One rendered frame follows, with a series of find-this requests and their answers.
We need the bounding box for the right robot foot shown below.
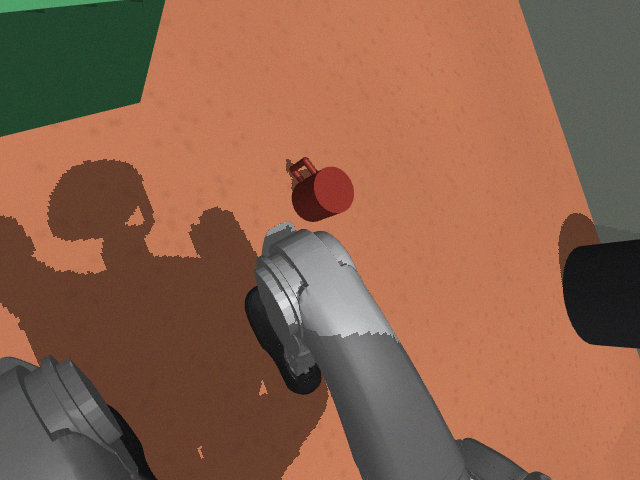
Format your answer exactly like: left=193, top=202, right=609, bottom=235
left=245, top=286, right=321, bottom=395

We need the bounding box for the right robot hand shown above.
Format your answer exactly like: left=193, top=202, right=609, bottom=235
left=455, top=438, right=529, bottom=480

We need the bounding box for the left robot foot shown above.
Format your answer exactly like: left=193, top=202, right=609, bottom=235
left=107, top=404, right=157, bottom=480

